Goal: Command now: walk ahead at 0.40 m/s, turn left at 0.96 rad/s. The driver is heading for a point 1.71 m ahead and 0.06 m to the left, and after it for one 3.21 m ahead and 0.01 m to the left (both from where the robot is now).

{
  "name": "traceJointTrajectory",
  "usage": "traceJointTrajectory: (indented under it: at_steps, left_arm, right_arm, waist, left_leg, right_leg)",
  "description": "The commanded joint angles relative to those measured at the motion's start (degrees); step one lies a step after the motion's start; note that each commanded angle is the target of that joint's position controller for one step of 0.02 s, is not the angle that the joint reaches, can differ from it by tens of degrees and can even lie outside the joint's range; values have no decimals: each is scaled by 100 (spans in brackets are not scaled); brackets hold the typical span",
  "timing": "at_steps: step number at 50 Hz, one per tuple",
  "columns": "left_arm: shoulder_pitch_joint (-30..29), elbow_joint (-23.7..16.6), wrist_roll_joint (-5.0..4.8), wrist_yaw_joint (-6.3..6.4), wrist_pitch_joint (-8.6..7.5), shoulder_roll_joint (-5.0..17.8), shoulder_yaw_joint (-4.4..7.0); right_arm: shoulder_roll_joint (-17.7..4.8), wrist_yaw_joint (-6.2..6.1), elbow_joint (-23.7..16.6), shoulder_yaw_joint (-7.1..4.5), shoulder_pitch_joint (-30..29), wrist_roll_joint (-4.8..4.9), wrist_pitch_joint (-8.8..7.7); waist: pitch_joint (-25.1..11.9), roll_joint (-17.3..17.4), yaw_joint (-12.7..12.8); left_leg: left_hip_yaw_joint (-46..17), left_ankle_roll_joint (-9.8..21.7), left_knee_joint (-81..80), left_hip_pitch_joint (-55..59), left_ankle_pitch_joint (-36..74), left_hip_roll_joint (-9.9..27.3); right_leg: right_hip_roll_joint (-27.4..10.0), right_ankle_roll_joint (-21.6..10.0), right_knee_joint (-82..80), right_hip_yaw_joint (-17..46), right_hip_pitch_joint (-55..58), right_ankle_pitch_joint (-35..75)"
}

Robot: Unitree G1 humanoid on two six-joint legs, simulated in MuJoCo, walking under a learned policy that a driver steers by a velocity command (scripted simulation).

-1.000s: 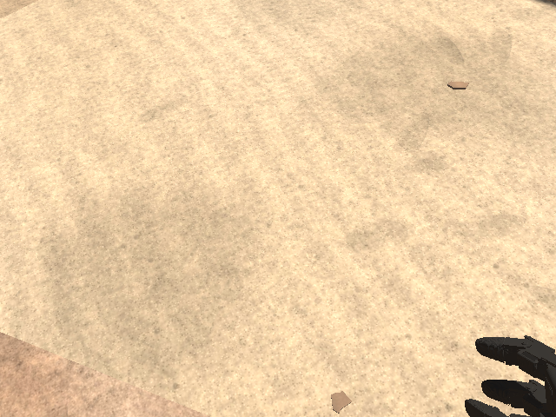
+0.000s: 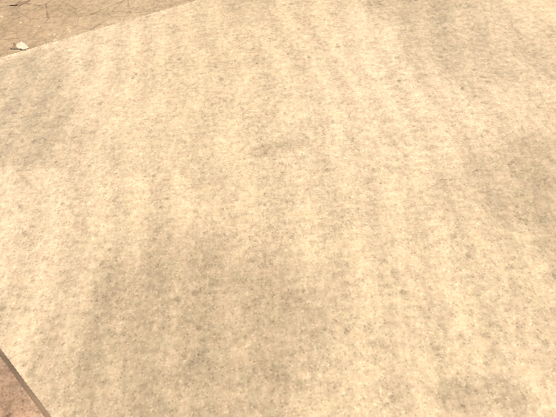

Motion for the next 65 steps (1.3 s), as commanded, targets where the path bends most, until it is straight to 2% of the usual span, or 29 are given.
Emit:
traceJointTrajectory:
  at_steps: [1,11,17,20,22,24,25,26,27,28,29,30,31,33,39,42,44,47,48,49,50,51,52,53,54,57,60,62,65]
  left_arm:
    - [844,-2,-108,17,-140,537,154]
    - [987,408,259,-39,-396,341,123]
    - [1496,661,229,51,-511,282,58]
    - [1738,899,65,-40,-424,493,111]
    - [1717,993,-17,-71,-378,879,183]
    - [1846,1165,-46,-76,-304,1133,202]
    - [1633,1219,-71,-136,-291,1201,189]
    - [1281,1072,-83,-159,-349,932,124]
    - [1789,805,-311,-284,-597,-137,-157]
    - [911,551,-644,-333,-901,635,111]
    - [203,116,-808,-258,-884,628,188]
    - [-15,2,-681,-195,-794,265,136]
    - [58,84,-485,-158,-664,166,174]
    - [848,370,-491,-262,-427,-139,166]
    - [-456,-307,-304,-372,-311,4,108]
    - [-1197,-590,-262,-526,-416,55,60]
    - [-1465,-822,-279,-669,-486,170,105]
    - [344,-657,-418,-686,-238,1073,487]
    - [1760,-270,-379,-613,-96,1569,727]
    - [2198,-24,-368,-512,41,1705,820]
    - [1044,-325,-32,-593,-185,1553,518]
    - [985,-611,46,-608,-328,990,436]
    - [1019,-547,35,-641,-488,868,429]
    - [585,-569,-70,-694,-613,788,396]
    - [133,-679,-143,-701,-655,738,364]
    - [-205,-829,-231,-506,-638,693,324]
    - [7,-714,-309,-295,-576,618,288]
    - [138,-622,-299,-273,-502,754,342]
    - [349,-483,-380,-268,-503,769,399]
  right_arm:
    - [-28,146,-725,13,-476,81,-119]
    - [347,255,-766,30,-1016,169,-338]
    - [332,464,-789,84,-1863,165,-605]
    - [416,716,-760,131,-2460,259,-751]
    - [352,831,-684,84,-2491,251,-828]
    - [-209,810,-410,-206,-1553,297,-828]
    - [-669,686,9,-458,-198,308,-772]
    - [-1002,508,383,-605,931,186,-685]
    - [-1476,422,561,-631,1199,0,-784]
    - [-735,384,790,-486,1609,-159,-851]
    - [-576,401,969,-420,1160,-216,-963]
    - [-294,456,1111,-359,638,-159,-1081]
    - [94,466,1171,-268,225,-157,-1183]
    - [454,466,1294,-171,-59,-237,-1205]
    - [-146,265,1494,-224,-71,-239,-1303]
    - [-487,78,1548,-250,251,-216,-1316]
    - [-949,-26,1576,-313,458,-192,-1287]
    - [-1594,-20,1311,-480,-195,-86,-1087]
    - [-1567,98,1143,-480,-650,-22,-1117]
    - [-887,212,970,-321,-1247,80,-1265]
    - [270,382,521,34,346,32,-1521]
    - [-352,430,439,7,24,5,-1705]
    - [-606,389,225,-63,-657,158,-1719]
    - [-560,308,222,-60,-724,73,-1661]
    - [-477,276,330,-49,-626,-61,-1583]
    - [-654,223,344,-117,-614,-205,-1326]
    - [-359,190,-98,-1,-1825,-298,-1271]
    - [-205,224,-271,20,-2265,-203,-1278]
    - [-623,258,-379,-182,-2339,32,-1338]
  waist:
    - [253,-917,214]
    - [1123,-401,183]
    - [1535,-273,616]
    - [1640,-332,715]
    - [1371,-730,394]
    - [671,-1402,-409]
    - [15,-1550,-1212]
    - [-675,-1466,-1666]
    - [-2077,437,-931]
    - [-2393,-292,-1401]
    - [-1027,79,-1035]
    - [-45,-369,-620]
    - [254,-275,-293]
    - [300,-9,197]
    - [1093,17,202]
    - [1078,-364,-53]
    - [721,-193,3]
    - [-480,745,1307]
    - [-1055,609,2010]
    - [-538,-966,2268]
    - [-1235,-3042,265]
    - [-2027,-2015,675]
    - [-856,-994,583]
    - [-421,152,176]
    - [-57,400,-102]
    - [268,61,-311]
    - [602,-289,91]
    - [540,-633,371]
    - [314,-977,472]
  left_leg:
    - [-184,234,196,-2303,-18,432]
    - [-265,369,-1110,-2549,1254,854]
    - [177,701,-4383,-1155,2244,679]
    - [770,1036,-6661,-256,1416,321]
    - [1427,1384,-7360,940,819,-342]
    - [1416,1755,-7886,2731,631,-830]
    - [1158,1970,-8750,4715,984,-842]
    - [-263,2024,-8286,7459,506,-42]
    - [-3924,3021,-9012,9364,-845,2030]
    - [-4661,2598,-10213,8862,-2550,1972]
    - [-3809,2283,-10554,7660,-2239,1911]
    - [-2957,2013,-10763,6393,-1322,1765]
    - [-1999,1769,-10722,5584,-539,1504]
    - [-539,1416,-10517,4731,636,1096]
    - [1143,1135,-11283,3980,2138,715]
    - [1605,910,-11284,4544,2974,634]
    - [1665,753,-10850,5328,5290,916]
    - [1561,835,-8423,5909,8648,1329]
    - [1440,909,-6720,5207,8194,1158]
    - [1443,670,-3498,3610,2994,-194]
    - [-39,667,-1905,1203,-1488,-738]
    - [-916,1063,-2158,944,-1011,-556]
    - [-720,1182,-2773,705,-712,-408]
    - [-727,1201,-3601,959,-375,-58]
    - [-735,1081,-4091,1432,-143,108]
    - [-622,603,-5312,2129,214,372]
    - [-141,304,-7275,2664,1480,135]
    - [72,224,-8451,3332,2220,-183]
    - [-281,179,-9233,3786,2489,-292]
  right_leg:
    - [-1833,41,-1086,2259,1540,-2120]
    - [-2032,353,-952,805,661,-1282]
    - [-1949,179,-1540,69,547,-180]
    - [-2043,88,-1627,-413,1695,2401]
    - [-2185,-9,-1150,-673,2174,6296]
    - [-2375,-220,243,-519,2340,8674]
    - [-2204,-283,1545,-531,1709,8315]
    - [-1881,-183,3402,-130,-538,5149]
    - [-298,78,6226,853,-2529,-1122]
    - [-212,-111,6331,2305,-2898,-648]
    - [-395,-97,6211,2037,-3233,-256]
    - [-658,-48,5880,1965,-3203,89]
    - [-890,28,5622,1953,-2911,407]
    - [-1143,134,5583,1826,-2377,702]
    - [-1181,469,4384,1321,-3339,1727]
    - [-848,266,2669,557,-3045,2567]
    - [-408,-9,1897,71,-2449,2576]
    - [133,-463,2063,-49,-358,1332]
    - [96,-706,1705,316,1468,1548]
    - [-65,-1000,930,1011,2423,1930]
    - [-1126,-2164,369,4484,3539,36]
    - [-1466,-2293,-849,5909,3661,-2169]
    - [-1418,-1857,-1439,5803,2708,-2219]
    - [-1313,-1549,-1338,5345,1768,-1868]
    - [-1048,-1478,-1224,4835,740,-1342]
    - [-419,-1357,-1313,3643,-544,-36]
    - [28,-1120,-1266,2843,-1372,822]
    - [170,-853,-1230,2765,-1624,542]
    - [-52,-668,-926,3317,-933,-7]
Velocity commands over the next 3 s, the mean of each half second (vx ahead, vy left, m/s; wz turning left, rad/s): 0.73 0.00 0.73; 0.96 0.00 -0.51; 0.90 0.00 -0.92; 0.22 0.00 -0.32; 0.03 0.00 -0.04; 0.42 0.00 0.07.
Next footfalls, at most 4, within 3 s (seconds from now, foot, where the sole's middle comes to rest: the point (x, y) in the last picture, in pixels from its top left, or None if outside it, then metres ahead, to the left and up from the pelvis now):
0.52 left None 0.40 0.26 -0.78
0.96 right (249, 287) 0.89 0.18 -0.78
1.40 left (210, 184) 1.32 0.33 -0.78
1.80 right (300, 165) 1.38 0.02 -0.78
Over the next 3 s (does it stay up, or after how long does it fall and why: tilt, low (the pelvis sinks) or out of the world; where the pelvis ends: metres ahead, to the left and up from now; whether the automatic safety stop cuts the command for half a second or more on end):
stays up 1.47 0.05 -0.01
